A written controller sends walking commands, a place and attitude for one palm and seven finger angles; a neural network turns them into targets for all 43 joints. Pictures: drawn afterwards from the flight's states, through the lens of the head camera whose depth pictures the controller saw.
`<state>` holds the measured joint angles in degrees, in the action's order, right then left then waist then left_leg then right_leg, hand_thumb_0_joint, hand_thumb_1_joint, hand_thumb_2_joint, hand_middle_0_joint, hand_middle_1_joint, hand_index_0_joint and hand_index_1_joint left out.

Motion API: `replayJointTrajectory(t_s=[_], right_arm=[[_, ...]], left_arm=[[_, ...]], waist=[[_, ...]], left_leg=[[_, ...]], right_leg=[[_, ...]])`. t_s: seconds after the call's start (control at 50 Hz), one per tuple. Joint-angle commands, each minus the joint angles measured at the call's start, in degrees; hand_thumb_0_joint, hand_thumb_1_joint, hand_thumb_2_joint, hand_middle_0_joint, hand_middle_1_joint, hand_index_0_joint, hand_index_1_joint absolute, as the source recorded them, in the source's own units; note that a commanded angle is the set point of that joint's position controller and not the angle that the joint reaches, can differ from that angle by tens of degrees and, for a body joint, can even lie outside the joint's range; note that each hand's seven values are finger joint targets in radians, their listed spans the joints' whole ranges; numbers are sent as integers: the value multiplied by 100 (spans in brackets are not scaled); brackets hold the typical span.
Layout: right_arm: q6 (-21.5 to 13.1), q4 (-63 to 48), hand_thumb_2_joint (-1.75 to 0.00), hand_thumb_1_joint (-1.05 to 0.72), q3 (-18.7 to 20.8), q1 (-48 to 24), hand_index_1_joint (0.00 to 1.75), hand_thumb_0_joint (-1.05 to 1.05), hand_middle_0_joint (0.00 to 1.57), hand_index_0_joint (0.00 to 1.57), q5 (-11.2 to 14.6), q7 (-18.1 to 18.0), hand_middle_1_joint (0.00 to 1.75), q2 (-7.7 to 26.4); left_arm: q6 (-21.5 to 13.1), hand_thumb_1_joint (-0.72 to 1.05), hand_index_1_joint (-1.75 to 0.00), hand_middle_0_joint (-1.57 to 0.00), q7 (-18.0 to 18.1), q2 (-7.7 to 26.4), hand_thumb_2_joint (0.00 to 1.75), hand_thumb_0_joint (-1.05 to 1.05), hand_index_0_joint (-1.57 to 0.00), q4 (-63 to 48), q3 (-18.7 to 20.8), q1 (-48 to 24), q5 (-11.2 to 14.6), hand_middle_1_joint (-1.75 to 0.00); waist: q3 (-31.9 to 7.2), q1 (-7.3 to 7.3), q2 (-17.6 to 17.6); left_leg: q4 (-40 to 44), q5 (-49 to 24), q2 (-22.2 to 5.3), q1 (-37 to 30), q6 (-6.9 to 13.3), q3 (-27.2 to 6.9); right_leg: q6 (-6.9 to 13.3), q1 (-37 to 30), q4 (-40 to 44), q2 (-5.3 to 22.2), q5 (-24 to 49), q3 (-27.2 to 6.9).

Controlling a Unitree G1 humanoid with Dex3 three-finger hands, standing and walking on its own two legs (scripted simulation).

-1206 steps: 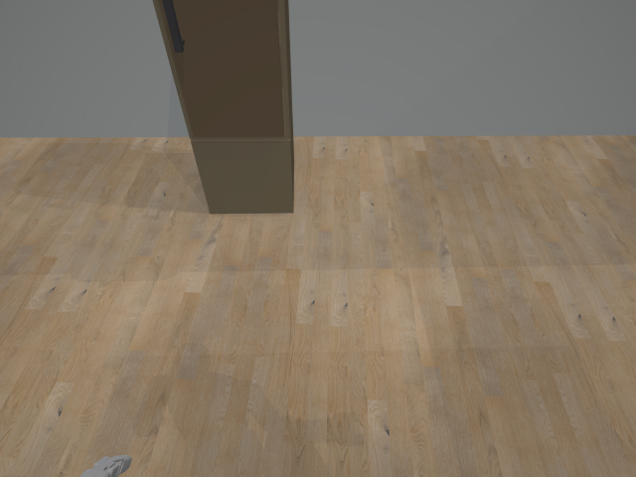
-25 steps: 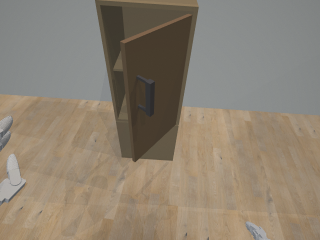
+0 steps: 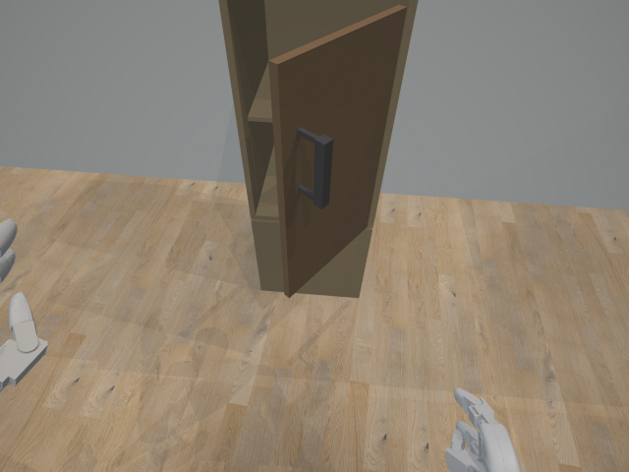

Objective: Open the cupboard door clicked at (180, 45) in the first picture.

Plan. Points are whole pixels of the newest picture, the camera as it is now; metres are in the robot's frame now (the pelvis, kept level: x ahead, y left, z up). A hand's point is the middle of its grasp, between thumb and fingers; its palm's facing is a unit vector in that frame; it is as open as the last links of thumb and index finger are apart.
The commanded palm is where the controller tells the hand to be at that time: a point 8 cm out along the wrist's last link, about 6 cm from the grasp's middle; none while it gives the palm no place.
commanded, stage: stop stepping back and stand still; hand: left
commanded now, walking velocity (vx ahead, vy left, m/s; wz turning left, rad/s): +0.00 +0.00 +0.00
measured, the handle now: (313, 168) +0.59 +0.05 +0.05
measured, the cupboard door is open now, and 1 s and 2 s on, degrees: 53 53 53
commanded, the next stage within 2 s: let the arm hang, fingers relaxed in 0.28 s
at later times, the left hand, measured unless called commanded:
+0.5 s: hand (107, 405) +0.19 +0.26 +0.01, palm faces +0.16 -0.86 -0.49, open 7.4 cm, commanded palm none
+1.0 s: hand out of the picture -0.06 +0.18 -0.17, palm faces +0.07 -0.96 -0.25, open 7.3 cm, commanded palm none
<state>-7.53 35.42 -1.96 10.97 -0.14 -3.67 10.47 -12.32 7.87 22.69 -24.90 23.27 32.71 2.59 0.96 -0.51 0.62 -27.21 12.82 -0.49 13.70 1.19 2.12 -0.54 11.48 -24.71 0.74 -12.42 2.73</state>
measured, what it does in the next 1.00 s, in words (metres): stands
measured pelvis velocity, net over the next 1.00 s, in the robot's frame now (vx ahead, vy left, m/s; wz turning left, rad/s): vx -0.02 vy -0.02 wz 0.05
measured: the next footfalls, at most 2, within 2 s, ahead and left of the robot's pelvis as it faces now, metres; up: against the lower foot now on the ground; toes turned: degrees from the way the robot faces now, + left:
none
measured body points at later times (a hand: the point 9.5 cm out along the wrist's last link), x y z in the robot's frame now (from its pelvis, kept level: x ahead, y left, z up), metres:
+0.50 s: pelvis -0.02 +0.00 -0.01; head -0.01 -0.03 +0.44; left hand +0.17 +0.30 +0.04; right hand +0.13 -0.25 -0.13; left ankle +0.02 +0.10 -0.74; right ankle +0.01 -0.12 -0.74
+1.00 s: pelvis -0.02 -0.02 +0.00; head +0.00 -0.03 +0.45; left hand -0.06 +0.23 -0.15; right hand -0.03 -0.24 -0.17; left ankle +0.02 +0.10 -0.74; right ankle +0.01 -0.12 -0.74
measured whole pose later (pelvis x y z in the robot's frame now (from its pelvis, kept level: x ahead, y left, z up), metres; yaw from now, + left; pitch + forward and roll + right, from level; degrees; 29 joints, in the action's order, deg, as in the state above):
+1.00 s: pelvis -0.02 -0.02 +0.00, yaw +3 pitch -2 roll -1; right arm 2.1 62.7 0.0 17.5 -0.8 -1.0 9.4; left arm 1.5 1.1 11.7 64.0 0.6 18.7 -0.2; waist 3.5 0.0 2.0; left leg -27.3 10.6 -0.6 15.2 -0.2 -0.9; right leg 1.5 12.6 -26.4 0.5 -12.3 5.7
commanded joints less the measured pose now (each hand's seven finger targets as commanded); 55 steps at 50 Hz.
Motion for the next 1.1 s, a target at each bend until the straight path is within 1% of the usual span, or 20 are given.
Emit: replayJointTrajectory(t_s=[0.0,0.08,0.26,0.34,0.36,0.38,0.4,0.44,0.46,0.5,0.54,0.58,0.62,0.66,0.72,0.74,0.86,0.94,1.02,1.08], right_arm=[[-325,-778,-90,-90,363,-398,30,0,20,20,-16,-112,30,845],[-392,-767,-90,-90,369,-431,30,0,20,20,-35,-153,30,852],[-369,-822,-90,-90,411,-413,30,0,20,20,-36,-137,30,857],[-341,-833,-90,-90,409,-353,30,0,20,20,-19,-124,30,858],[-684,730,-90,-90,603,-664,30,0,20,20,78,372,30,1541],[-100,769,-90,-90,663,-162,30,0,20,20,43,419,30,1713],[78,599,-90,-90,657,-89,30,0,20,20,48,392,30,1652],[242,627,-90,-90,569,-219,30,0,20,20,-33,367,30,1621],[301,646,-90,-90,542,-232,30,0,20,20,-67,374,30,1604],[402,798,-90,-90,517,-229,30,0,20,20,-90,383,30,1541],[538,1020,-90,-90,461,-95,30,0,20,20,-93,386,30,1333],[686,1257,-90,-90,391,81,30,0,20,20,-132,383,30,1044],[771,1493,-90,-90,307,184,30,0,20,20,-148,376,30,839],[798,1631,-90,-90,282,149,30,0,20,20,-152,357,30,863],[788,1851,-90,-90,293,194,30,0,20,20,-155,296,30,788],[789,1929,-90,-90,284,272,30,0,20,20,-142,285,30,754],[825,2315,-90,-90,347,774,30,0,20,20,-94,243,30,685],[829,2541,-90,-90,334,926,30,0,20,20,-99,229,30,552],[841,2670,-90,-90,318,993,30,0,20,20,-117,224,30,441],[824,2719,-90,-90,312,966,30,0,20,20,-118,225,30,352]], left_arm=[[-280,90,-30,-20,108,831,90,0,-20,-966,462,-673,-72,-30],[-274,90,-30,-20,148,913,90,0,-20,-1164,422,-973,-154,-30],[-290,90,-30,-20,167,1021,90,0,-20,-1105,661,-320,-104,-30],[-311,90,-30,-20,134,939,90,0,-20,-988,649,-97,-55,-30],[359,90,-30,-20,-555,-147,90,0,-20,3413,-1958,-859,-362,-30],[967,90,-30,-20,-731,-30,90,0,-20,3539,-1629,-973,-421,-30],[1143,90,-30,-20,-769,-36,90,0,-20,3455,-1591,-925,-431,-30],[1160,90,-30,-20,-781,-4,90,0,-20,3926,-1642,-1149,-460,-30],[1143,90,-30,-20,-778,95,90,0,-20,4220,-1676,-1246,-484,-30],[1131,90,-30,-20,-780,238,90,0,-20,4871,-1718,-1488,-508,-30],[1169,90,-30,-20,-763,281,90,0,-20,5529,-1827,-1836,-483,-30],[1253,90,-30,-20,-711,150,90,0,-20,6051,-1976,-2110,-437,-30],[1300,90,-30,-20,-694,-30,90,0,-20,6554,-2098,-2141,-396,-30],[1302,90,-30,-20,-686,-81,90,0,-20,7031,-2131,-1904,-367,-30],[1267,90,-30,-20,-679,-308,90,0,-20,7646,-2081,-1493,-339,-30],[1259,90,-30,-20,-681,-288,90,0,-20,7806,-2090,-1455,-327,-30],[1214,90,-30,-20,-678,-338,90,0,-20,8379,-2116,-1500,-308,-30],[1214,90,-30,-20,-655,-438,90,0,-20,8621,-2132,-1492,-305,-30],[1241,90,-30,-20,-637,-504,90,0,-20,8744,-2118,-1466,-308,-30],[1239,90,-30,-20,-623,-570,90,0,-20,8796,-2118,-1391,-312,-30]], waist=[[-280,92,161],[-303,69,303],[-355,29,535],[-409,35,322],[60,354,419],[-226,239,411],[-237,224,487],[-415,106,82],[-528,65,-340],[-697,35,-1171],[-683,145,-1526],[-441,234,-1020],[-153,250,-108],[38,139,647],[-147,-11,1122],[-199,-9,1142],[79,82,22],[317,117,-222],[523,101,-221],[437,79,-180]], left_leg=[[817,468,-322,192,-11,-448],[891,594,-264,159,-9,-449],[1019,258,-240,294,-75,-509],[966,1,-265,271,-64,-462],[147,-1220,-537,495,-61,-735],[349,-1573,-703,400,-3,-847],[371,-1549,-801,439,87,-890],[514,-1078,-887,904,341,-1223],[449,-1107,-813,799,333,-1220],[94,-763,-549,631,266,-978],[-347,-411,-180,178,133,-598],[-561,-133,-51,-68,43,-361],[-286,-137,-166,-96,16,-435],[231,6,-342,271,50,-753],[581,314,-430,619,79,-879],[625,342,-429,609,73,-876],[509,292,-387,239,56,-735],[514,186,-374,102,57,-640],[617,375,-370,216,70,-674],[644,221,-373,158,73,-635]], right_leg=[[29,-78,703,162,-115,-480],[23,-108,830,139,-285,-447],[37,-356,759,81,-63,-267],[17,-408,711,76,210,-256],[148,703,-57,340,399,1],[215,583,-29,451,197,-271],[201,572,-295,293,-114,-171],[252,267,-735,172,-415,-250],[299,126,-671,183,-278,-314],[389,20,-220,495,-21,-532],[559,425,259,897,-168,-814],[656,822,478,1022,-565,-850],[564,1048,471,863,-1112,-771],[423,767,338,598,-1165,-598],[392,35,242,491,-644,-483],[401,-72,239,488,-554,-471],[451,278,687,588,-952,-464],[443,486,817,624,-1080,-471],[429,581,807,586,-1289,-454],[400,485,744,592,-1111,-415]])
